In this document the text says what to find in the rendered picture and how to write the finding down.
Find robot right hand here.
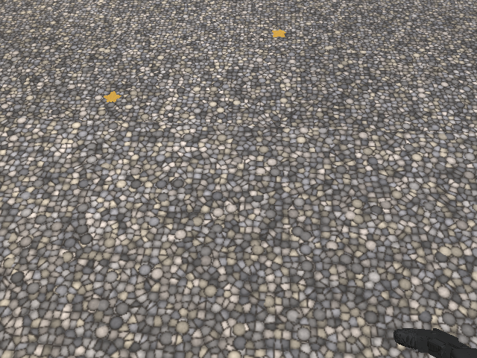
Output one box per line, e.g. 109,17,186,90
394,328,477,358

